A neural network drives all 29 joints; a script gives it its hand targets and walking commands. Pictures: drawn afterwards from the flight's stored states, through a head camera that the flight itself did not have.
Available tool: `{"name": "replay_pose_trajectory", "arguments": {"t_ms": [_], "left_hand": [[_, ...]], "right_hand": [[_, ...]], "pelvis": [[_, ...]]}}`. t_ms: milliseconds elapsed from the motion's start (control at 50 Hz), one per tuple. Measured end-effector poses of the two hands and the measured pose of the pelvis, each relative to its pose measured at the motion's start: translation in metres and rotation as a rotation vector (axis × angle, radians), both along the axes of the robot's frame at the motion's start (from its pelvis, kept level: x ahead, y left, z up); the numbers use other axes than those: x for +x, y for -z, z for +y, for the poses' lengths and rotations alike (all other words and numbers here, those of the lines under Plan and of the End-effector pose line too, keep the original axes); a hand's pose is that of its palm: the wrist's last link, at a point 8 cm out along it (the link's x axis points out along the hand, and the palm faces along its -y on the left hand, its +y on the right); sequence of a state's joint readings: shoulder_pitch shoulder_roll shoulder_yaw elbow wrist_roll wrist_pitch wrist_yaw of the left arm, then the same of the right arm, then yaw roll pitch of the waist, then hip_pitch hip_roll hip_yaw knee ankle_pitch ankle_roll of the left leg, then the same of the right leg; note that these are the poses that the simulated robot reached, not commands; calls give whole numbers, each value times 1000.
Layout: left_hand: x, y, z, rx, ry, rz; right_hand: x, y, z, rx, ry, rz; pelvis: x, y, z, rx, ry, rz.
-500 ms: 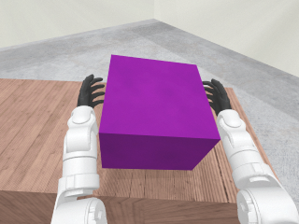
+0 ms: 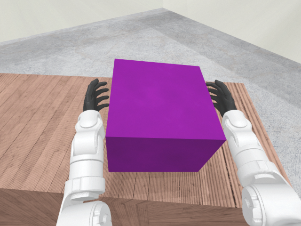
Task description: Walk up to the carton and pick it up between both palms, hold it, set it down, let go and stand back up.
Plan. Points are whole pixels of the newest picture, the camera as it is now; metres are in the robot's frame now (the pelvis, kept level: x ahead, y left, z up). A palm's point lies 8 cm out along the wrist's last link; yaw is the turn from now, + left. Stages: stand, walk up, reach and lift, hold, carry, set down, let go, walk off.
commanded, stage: set down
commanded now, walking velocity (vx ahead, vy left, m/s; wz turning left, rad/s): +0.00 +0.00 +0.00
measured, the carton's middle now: (156, 115) +0.42 +0.02 +0.08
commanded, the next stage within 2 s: none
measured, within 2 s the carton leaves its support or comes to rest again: rests again in 1.16 s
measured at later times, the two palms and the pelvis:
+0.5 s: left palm (97, 116) +0.38 +0.18 +0.12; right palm (222, 108) +0.43 -0.18 +0.11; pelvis +0.01 -0.01 +0.00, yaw +0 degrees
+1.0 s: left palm (102, 122) +0.39 +0.17 +0.09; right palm (220, 109) +0.45 -0.18 +0.09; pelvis +0.01 -0.01 +0.00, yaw +0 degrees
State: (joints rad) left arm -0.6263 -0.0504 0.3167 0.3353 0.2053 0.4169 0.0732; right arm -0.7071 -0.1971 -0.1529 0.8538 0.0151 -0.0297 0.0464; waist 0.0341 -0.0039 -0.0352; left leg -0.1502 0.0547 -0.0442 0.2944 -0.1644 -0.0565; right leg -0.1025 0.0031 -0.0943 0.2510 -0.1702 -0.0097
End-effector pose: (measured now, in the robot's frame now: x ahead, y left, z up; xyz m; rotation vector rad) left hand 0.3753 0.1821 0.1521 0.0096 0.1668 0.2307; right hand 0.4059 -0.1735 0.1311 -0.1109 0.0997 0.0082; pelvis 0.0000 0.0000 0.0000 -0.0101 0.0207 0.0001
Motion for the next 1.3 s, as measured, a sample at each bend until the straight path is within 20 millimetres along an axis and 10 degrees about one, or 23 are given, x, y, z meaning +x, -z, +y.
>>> {"name": "replay_pose_trajectory", "arguments": {"t_ms": [1300], "left_hand": [[19, 84, -14, 31, -68, 110]], "right_hand": [[48, 52, -11, -26, -96, 97]], "pelvis": [[14, 2, -18, 16, 6, 226]]}}
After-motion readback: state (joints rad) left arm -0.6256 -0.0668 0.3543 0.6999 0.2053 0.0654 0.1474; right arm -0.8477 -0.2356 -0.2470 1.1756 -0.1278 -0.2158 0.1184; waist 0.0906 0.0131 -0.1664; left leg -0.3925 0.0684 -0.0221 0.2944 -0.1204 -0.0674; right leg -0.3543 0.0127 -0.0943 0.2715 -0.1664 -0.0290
